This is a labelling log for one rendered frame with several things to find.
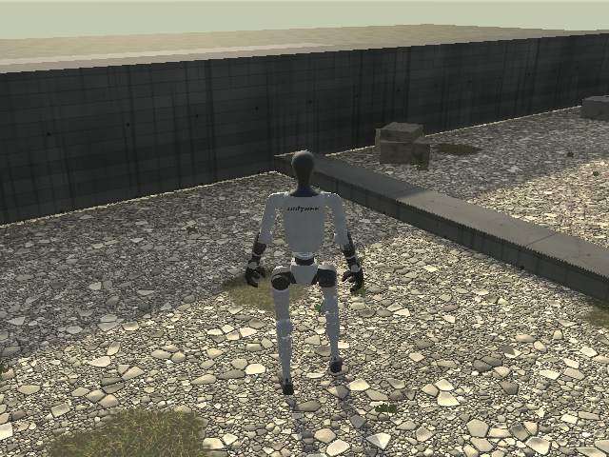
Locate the left robot forearm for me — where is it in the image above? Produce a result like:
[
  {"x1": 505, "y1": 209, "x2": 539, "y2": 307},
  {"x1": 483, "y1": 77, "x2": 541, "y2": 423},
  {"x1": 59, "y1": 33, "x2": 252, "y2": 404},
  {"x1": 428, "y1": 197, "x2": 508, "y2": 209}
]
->
[{"x1": 247, "y1": 230, "x2": 266, "y2": 269}]

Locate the right robot forearm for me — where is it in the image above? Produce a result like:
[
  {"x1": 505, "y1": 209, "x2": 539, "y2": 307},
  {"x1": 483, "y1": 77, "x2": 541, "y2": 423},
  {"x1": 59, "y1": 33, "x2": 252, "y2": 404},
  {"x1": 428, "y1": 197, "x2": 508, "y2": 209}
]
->
[{"x1": 341, "y1": 231, "x2": 361, "y2": 272}]

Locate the left robot upper arm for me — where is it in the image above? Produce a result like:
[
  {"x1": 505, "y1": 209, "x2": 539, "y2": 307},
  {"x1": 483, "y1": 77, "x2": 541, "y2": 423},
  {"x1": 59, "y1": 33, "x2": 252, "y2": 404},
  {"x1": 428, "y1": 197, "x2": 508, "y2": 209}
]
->
[{"x1": 257, "y1": 192, "x2": 284, "y2": 245}]

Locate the robot right hand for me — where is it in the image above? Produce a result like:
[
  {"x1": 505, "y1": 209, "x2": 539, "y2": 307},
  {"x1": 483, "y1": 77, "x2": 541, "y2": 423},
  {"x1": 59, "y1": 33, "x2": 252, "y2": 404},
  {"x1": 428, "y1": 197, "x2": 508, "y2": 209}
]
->
[{"x1": 342, "y1": 268, "x2": 363, "y2": 292}]

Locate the right robot upper arm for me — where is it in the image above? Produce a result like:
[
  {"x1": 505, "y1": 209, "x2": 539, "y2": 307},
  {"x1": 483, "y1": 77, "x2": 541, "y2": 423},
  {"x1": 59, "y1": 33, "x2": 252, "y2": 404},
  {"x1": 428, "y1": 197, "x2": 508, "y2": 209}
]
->
[{"x1": 324, "y1": 192, "x2": 349, "y2": 246}]

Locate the humanoid robot torso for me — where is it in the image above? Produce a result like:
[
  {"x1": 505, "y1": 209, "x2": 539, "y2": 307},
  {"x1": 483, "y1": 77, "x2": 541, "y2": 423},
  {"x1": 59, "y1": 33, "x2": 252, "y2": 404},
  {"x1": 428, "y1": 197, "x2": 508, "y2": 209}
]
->
[{"x1": 282, "y1": 188, "x2": 326, "y2": 286}]

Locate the robot left hand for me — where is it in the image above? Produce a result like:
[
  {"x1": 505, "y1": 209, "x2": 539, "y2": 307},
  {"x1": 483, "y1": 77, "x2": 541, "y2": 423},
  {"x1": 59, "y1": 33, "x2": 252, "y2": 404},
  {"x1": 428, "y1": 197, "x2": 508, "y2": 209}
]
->
[{"x1": 245, "y1": 264, "x2": 265, "y2": 288}]

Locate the robot head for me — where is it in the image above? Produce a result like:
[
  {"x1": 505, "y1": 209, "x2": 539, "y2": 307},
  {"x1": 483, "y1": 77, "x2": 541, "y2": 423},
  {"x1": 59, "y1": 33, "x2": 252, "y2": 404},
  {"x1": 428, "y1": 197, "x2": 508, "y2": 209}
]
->
[{"x1": 287, "y1": 150, "x2": 320, "y2": 197}]

